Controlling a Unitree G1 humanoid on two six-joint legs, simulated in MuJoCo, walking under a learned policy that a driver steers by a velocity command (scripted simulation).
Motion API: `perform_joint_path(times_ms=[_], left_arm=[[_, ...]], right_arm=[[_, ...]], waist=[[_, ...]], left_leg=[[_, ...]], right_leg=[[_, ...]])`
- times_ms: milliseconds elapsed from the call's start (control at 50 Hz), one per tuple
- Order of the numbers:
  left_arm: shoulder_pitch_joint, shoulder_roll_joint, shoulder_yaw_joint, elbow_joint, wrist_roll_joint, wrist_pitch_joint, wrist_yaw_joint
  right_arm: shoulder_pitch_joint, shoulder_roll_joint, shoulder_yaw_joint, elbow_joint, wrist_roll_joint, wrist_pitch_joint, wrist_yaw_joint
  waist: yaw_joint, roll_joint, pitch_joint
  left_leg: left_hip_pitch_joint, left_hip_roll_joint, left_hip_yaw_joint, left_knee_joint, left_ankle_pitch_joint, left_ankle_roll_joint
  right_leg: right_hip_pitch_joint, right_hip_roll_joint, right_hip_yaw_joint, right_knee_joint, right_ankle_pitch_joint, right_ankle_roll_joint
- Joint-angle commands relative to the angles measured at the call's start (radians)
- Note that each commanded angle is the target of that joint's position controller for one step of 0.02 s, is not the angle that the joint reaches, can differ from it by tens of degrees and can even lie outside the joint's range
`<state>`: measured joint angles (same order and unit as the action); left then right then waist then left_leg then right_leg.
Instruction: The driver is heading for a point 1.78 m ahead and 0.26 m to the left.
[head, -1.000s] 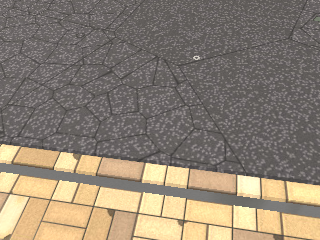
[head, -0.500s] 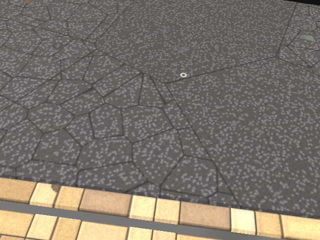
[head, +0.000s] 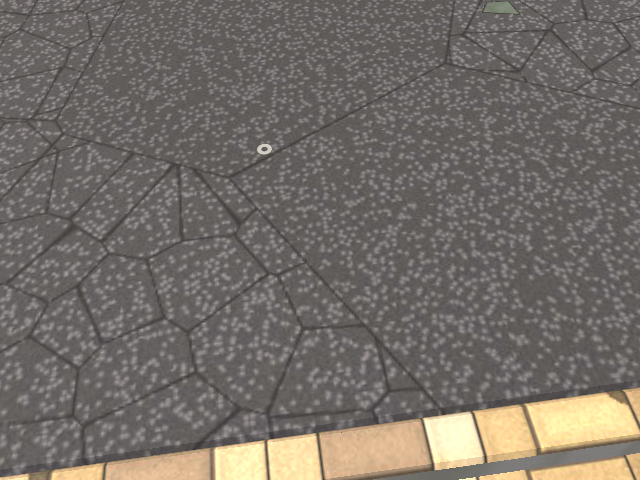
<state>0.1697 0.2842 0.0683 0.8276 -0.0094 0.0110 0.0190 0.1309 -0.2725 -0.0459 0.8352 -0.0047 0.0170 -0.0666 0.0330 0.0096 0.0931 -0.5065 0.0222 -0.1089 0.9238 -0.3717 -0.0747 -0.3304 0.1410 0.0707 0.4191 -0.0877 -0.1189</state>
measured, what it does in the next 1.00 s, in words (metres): steps to the left, turning left: left foot, then left foot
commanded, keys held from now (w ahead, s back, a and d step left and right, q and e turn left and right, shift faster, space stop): no key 0.28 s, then q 0.64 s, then no key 0.08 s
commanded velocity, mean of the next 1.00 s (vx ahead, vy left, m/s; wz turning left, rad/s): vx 0.01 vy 0.00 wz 0.18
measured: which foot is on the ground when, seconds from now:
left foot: up 0.00-0.20, down 0.22-0.56, up 0.58-0.84, down 0.86-1.00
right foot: down 0.00-0.86, up 0.88-1.00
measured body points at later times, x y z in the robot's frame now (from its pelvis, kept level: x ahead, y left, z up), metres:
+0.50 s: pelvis +0.05 +0.05 +0.00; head +0.07 +0.05 +0.45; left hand +0.20 +0.33 -0.11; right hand +0.17 -0.22 -0.12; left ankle +0.05 +0.17 -0.74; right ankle +0.06 -0.06 -0.74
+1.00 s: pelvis +0.04 +0.11 +0.00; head +0.07 +0.15 +0.45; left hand +0.10 +0.43 -0.12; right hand +0.24 -0.14 -0.09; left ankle +0.03 +0.19 -0.74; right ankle +0.06 -0.05 -0.66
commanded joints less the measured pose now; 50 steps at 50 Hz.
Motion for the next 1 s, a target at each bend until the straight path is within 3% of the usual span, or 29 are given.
perform_joint_path(times_ms=[20,140,200,220,240,260,280,340,360,400,440,500,540,560,580,600,620,640,660,740,780,820,840,860,880,900,920,960,1000], left_arm=[[-0.062,0.154,0.033,-0.083,0.000,-0.020,0.023],[-0.048,0.137,0.015,-0.082,0.020,0.004,0.018],[-0.041,0.116,-0.003,-0.081,0.007,0.012,0.017],[-0.004,0.100,-0.010,-0.076,0.012,0.008,0.017],[0.023,0.083,-0.010,-0.091,0.016,-0.004,0.011],[-0.038,0.114,-0.004,-0.093,0.022,-0.011,0.009],[-0.054,0.135,0.005,-0.093,0.021,-0.013,0.006],[-0.054,0.055,-0.013,-0.057,0.038,-0.005,0.002],[-0.070,0.066,-0.012,-0.053,0.037,-0.003,0.000],[-0.080,0.138,0.009,-0.050,0.023,0.003,0.009],[-0.071,0.135,0.012,-0.045,0.019,0.003,0.017],[-0.055,0.135,0.023,-0.037,0.019,0.001,0.026],[-0.026,0.142,0.031,-0.032,0.014,0.002,0.030],[0.001,0.156,0.037,-0.028,0.016,0.006,0.033],[0.027,0.174,0.040,-0.025,0.021,0.007,0.038],[0.006,0.169,0.036,-0.039,0.026,0.002,0.042],[-0.006,0.154,0.026,-0.057,0.032,-0.007,0.046],[-0.052,0.151,0.022,-0.071,0.027,-0.016,0.049],[-0.108,0.159,0.024,-0.078,0.015,-0.021,0.049],[-0.121,0.189,0.033,-0.064,0.014,-0.009,0.053],[-0.090,0.206,0.039,-0.056,0.008,0.000,0.050],[-0.090,0.210,0.041,-0.053,-0.010,0.005,0.044],[-0.045,0.181,0.036,-0.037,-0.015,0.004,0.039],[0.004,0.132,0.025,-0.027,0.009,0.002,0.029],[-0.059,0.083,0.006,-0.097,0.053,-0.003,0.025],[-0.153,0.131,0.021,-0.114,0.033,-0.008,0.030],[-0.147,0.145,0.028,-0.115,0.009,-0.005,0.030],[-0.087,0.161,0.039,-0.068,0.011,0.004,0.042],[-0.053,0.145,0.038,-0.051,0.015,0.005,0.039]], right_arm=[[0.014,-0.105,-0.036,-0.047,0.005,-0.022,-0.021],[0.002,-0.096,-0.028,-0.042,0.017,-0.048,0.012],[0.048,-0.102,-0.026,-0.020,0.011,-0.064,0.033],[0.053,-0.146,-0.031,-0.022,-0.008,-0.068,0.035],[0.010,-0.234,-0.047,-0.026,-0.029,-0.063,0.033],[-0.013,-0.152,-0.027,-0.036,-0.042,-0.066,0.036],[-0.043,-0.129,-0.019,-0.044,-0.033,-0.070,0.036],[-0.053,-0.104,0.000,-0.022,-0.004,-0.081,0.046],[-0.031,-0.126,-0.004,-0.014,0.001,-0.081,0.051],[-0.001,-0.193,-0.019,-0.021,0.003,-0.080,0.060],[-0.048,-0.189,-0.022,-0.046,0.010,-0.076,0.061],[-0.038,-0.187,-0.032,-0.068,0.025,-0.062,0.049],[-0.044,-0.169,-0.031,-0.090,0.027,-0.053,0.046],[-0.048,-0.148,-0.027,-0.102,0.028,-0.048,0.047],[-0.036,-0.127,-0.022,-0.108,0.028,-0.041,0.049],[-0.024,-0.131,-0.027,-0.111,0.025,-0.033,0.051],[-0.024,-0.176,-0.046,-0.112,0.026,-0.024,0.053],[-0.005,-0.178,-0.054,-0.105,0.032,-0.011,0.053],[0.009,-0.148,-0.046,-0.102,0.032,0.002,0.052],[-0.029,-0.102,-0.021,-0.135,0.025,0.005,0.071],[-0.022,-0.127,-0.027,-0.146,0.031,0.004,0.086],[0.042,-0.138,-0.038,-0.133,0.029,0.008,0.096],[0.078,-0.161,-0.051,-0.122,0.024,0.011,0.092],[0.103,-0.230,-0.074,-0.128,0.021,0.014,0.077],[0.115,-0.355,-0.095,-0.169,-0.005,0.008,0.065],[0.152,-0.310,-0.084,-0.173,-0.041,-0.016,0.073],[0.100,-0.286,-0.078,-0.174,-0.036,-0.035,0.072],[-0.014,-0.213,-0.062,-0.194,0.004,-0.039,0.056],[-0.024,-0.177,-0.043,-0.200,-0.001,-0.036,0.045]], waist=[[-0.009,-0.111,-0.157],[0.006,-0.116,-0.143],[-0.043,-0.097,-0.145],[-0.030,-0.032,-0.159],[0.039,0.167,-0.142],[0.003,0.186,-0.136],[-0.003,0.177,-0.144],[0.007,0.135,-0.152],[-0.004,0.122,-0.143],[-0.029,0.079,-0.127],[-0.012,0.089,-0.109],[-0.018,0.033,-0.136],[-0.013,-0.021,-0.155],[-0.007,-0.080,-0.161],[-0.003,-0.153,-0.174],[-0.002,-0.233,-0.184],[0.000,-0.179,-0.176],[-0.030,-0.105,-0.158],[-0.055,-0.083,-0.126],[-0.029,-0.132,-0.146],[-0.019,-0.144,-0.180],[-0.054,-0.130,-0.192],[-0.058,-0.089,-0.190],[-0.046,0.094,-0.167],[-0.047,0.348,-0.159],[-0.121,0.184,-0.232],[-0.080,0.134,-0.192],[-0.029,0.079,-0.155],[-0.012,0.096,-0.177]], left_leg=[[0.002,0.002,-0.001,-0.069,0.051,-0.031],[0.153,-0.009,0.047,-0.248,0.026,-0.016],[0.313,-0.012,0.060,-0.561,0.203,0.045],[0.400,0.084,-0.017,-0.587,0.297,0.084],[0.388,0.212,-0.168,-0.588,0.426,0.188],[0.327,0.271,-0.224,-0.616,0.455,0.271],[0.332,0.265,-0.210,-0.610,0.459,0.282],[0.314,0.160,-0.130,-0.573,0.438,0.190],[0.288,0.122,-0.111,-0.565,0.414,0.160],[0.216,0.087,-0.108,-0.585,0.286,0.140],[0.207,0.078,-0.124,-0.554,0.290,0.150],[0.191,0.063,-0.149,-0.478,0.374,0.173],[0.124,0.026,-0.129,-0.405,0.334,0.156],[0.063,-0.012,-0.084,-0.323,0.267,0.127],[0.008,-0.060,-0.009,-0.204,0.150,0.089],[-0.044,-0.070,0.048,-0.013,-0.189,0.060],[-0.078,-0.036,0.038,0.202,-0.290,0.039],[-0.073,-0.001,0.016,0.266,-0.253,0.031],[-0.065,0.031,0.021,0.212,-0.188,0.025],[0.084,0.039,0.122,-0.042,-0.045,0.009],[0.141,0.021,0.157,-0.165,0.003,0.021],[0.245,-0.013,0.203,-0.348,0.132,0.058],[0.329,-0.036,0.183,-0.443,0.195,0.092],[0.450,0.064,0.009,-0.514,0.458,0.152],[0.508,0.356,-0.428,-0.570,0.744,0.362],[0.471,0.378,-0.466,-0.602,0.656,0.449],[0.434,0.324,-0.373,-0.610,0.549,0.404],[0.386,0.236,-0.248,-0.602,0.401,0.297],[0.323,0.191,-0.178,-0.606,0.440,0.285]], right_leg=[[0.100,-0.272,0.338,-0.181,-0.280,-0.100],[0.080,-0.268,0.337,-0.138,-0.161,-0.110],[0.082,-0.230,0.323,-0.065,-0.084,-0.048],[0.026,-0.193,0.276,0.001,-0.119,0.000],[-0.052,-0.075,0.122,0.095,-0.231,0.050],[-0.023,-0.063,0.075,0.149,-0.303,0.087],[-0.003,-0.076,0.056,0.194,-0.312,0.107],[0.134,-0.134,0.058,0.012,-0.095,0.132],[0.187,-0.134,0.060,-0.009,-0.002,0.127],[0.220,-0.133,0.032,0.063,-0.007,0.091],[0.196,-0.134,0.014,0.075,-0.027,0.075],[0.206,-0.144,0.004,0.096,0.030,0.070],[0.257,-0.186,0.038,0.071,0.058,0.040],[0.298,-0.249,0.099,0.024,0.097,-0.003],[0.332,-0.369,0.206,-0.034,0.182,-0.079],[0.333,-0.504,0.306,-0.077,0.305,-0.170],[0.299,-0.571,0.332,-0.100,0.374,-0.222],[0.256,-0.549,0.267,-0.100,0.335,-0.201],[0.219,-0.497,0.181,-0.109,0.262,-0.151],[0.183,-0.398,-0.030,-0.091,0.302,-0.095],[0.223,-0.418,-0.046,-0.054,0.316,-0.089],[0.200,-0.419,-0.077,0.019,0.228,-0.047],[0.144,-0.384,-0.116,0.106,0.101,0.008],[-0.033,-0.309,-0.203,0.306,-0.145,0.097],[-0.331,-0.140,-0.203,0.572,-0.603,0.189],[-0.332,-0.131,-0.023,0.748,-0.618,0.183],[-0.346,-0.155,0.006,0.774,-0.526,0.164],[-0.331,-0.193,0.010,0.727,-0.362,0.165],[-0.233,-0.174,-0.012,0.741,-0.275,0.180]])
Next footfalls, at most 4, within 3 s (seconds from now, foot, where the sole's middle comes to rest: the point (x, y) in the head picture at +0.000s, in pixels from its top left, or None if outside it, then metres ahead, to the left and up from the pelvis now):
0.22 left None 0.09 0.17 -0.77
0.86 left None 0.07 0.20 -0.77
1.26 right None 0.12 -0.02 -0.77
2.00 right None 0.07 -0.03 -0.77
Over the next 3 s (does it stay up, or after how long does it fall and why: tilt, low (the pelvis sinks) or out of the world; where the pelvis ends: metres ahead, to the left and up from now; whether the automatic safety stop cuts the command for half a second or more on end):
stays up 0.29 0.14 -0.01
